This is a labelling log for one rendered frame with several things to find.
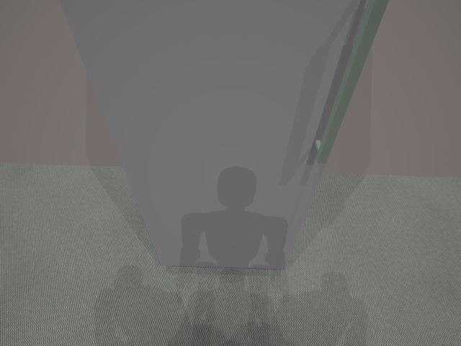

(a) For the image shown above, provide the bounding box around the handle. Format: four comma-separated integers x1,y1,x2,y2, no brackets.
315,0,389,164

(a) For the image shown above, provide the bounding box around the fridge door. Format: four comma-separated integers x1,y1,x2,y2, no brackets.
60,0,370,270

